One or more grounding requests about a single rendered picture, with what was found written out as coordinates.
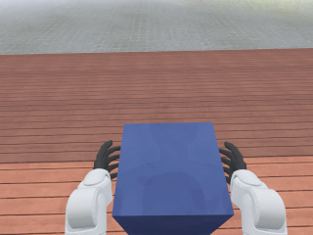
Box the carton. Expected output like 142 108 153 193
112 122 234 235

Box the robot left hand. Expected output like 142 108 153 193
93 140 121 180

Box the right robot forearm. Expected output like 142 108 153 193
230 169 288 235

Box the robot right hand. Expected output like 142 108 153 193
218 141 247 185

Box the left robot forearm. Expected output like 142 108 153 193
65 168 113 235

